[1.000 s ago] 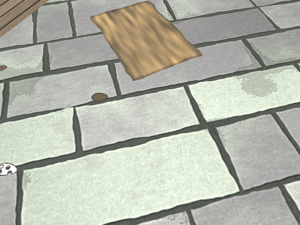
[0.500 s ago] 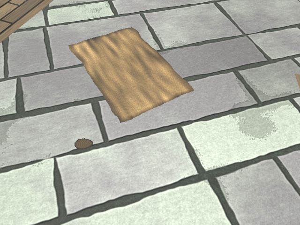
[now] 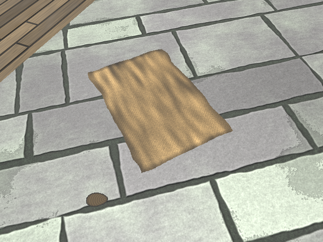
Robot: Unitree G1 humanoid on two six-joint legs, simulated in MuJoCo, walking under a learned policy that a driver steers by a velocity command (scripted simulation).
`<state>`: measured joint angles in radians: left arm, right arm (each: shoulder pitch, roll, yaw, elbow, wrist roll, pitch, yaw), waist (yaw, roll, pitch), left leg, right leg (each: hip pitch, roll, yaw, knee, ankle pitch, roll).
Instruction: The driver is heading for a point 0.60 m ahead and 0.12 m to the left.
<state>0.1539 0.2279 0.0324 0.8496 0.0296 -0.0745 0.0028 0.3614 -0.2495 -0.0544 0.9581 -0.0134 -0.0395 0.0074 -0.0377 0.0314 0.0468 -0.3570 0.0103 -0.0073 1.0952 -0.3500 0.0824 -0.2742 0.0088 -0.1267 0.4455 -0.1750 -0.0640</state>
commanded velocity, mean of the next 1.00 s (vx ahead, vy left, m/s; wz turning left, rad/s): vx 0.44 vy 0.00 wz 0.34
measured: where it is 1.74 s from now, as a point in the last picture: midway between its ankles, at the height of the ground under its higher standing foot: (128, 226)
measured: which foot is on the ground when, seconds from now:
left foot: up 0.00-0.38, down 0.40-0.92, up 0.94-1.00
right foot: down 0.00-0.42, up 0.44-0.92, down 0.94-1.00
